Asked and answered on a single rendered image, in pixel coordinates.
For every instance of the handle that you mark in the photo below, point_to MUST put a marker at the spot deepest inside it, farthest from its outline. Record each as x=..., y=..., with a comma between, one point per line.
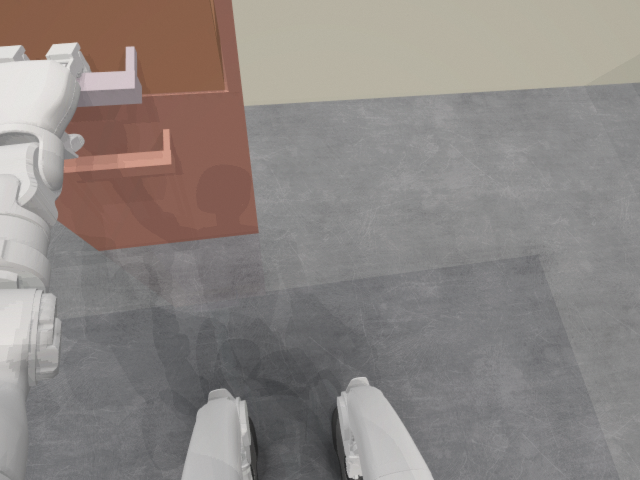
x=118, y=165
x=112, y=88

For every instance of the right robot shin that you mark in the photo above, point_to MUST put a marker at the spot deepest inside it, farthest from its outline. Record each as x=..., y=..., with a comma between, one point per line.
x=352, y=460

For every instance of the drawer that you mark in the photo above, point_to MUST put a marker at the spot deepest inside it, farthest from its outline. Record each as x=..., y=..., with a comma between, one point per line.
x=177, y=41

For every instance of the right robot foot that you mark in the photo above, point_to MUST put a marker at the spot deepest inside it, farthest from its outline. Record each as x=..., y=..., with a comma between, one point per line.
x=339, y=448

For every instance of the robot left upper arm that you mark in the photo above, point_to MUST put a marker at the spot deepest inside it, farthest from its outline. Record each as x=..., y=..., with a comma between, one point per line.
x=30, y=348

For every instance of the left robot hand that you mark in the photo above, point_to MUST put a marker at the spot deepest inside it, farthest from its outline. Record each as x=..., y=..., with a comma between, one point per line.
x=43, y=93

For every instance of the left robot forearm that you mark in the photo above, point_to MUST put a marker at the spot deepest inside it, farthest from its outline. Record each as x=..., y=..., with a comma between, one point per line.
x=31, y=178

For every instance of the cabinet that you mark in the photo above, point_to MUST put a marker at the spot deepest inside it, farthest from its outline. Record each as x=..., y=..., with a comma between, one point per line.
x=211, y=193

